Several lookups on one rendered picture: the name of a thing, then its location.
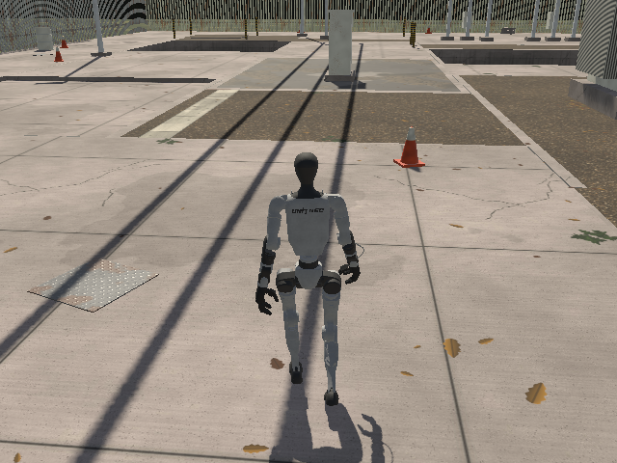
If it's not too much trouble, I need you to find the robot left hand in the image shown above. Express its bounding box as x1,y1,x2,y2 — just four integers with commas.
255,286,279,315

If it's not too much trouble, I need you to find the left robot foot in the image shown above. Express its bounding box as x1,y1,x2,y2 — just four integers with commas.
289,361,303,384

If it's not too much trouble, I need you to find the robot right forearm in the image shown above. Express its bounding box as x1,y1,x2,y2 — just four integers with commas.
342,231,359,267

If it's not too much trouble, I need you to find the left robot upper arm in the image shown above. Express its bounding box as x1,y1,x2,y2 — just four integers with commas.
266,195,287,251

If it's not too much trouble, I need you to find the humanoid robot head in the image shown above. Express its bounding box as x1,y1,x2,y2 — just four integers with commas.
290,152,324,199

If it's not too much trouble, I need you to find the right robot upper arm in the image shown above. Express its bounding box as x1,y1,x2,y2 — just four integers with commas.
327,194,352,245

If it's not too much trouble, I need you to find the robot left forearm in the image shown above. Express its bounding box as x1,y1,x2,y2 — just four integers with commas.
257,235,276,287

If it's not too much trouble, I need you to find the robot right hand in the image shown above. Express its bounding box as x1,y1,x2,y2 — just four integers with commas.
338,264,361,284

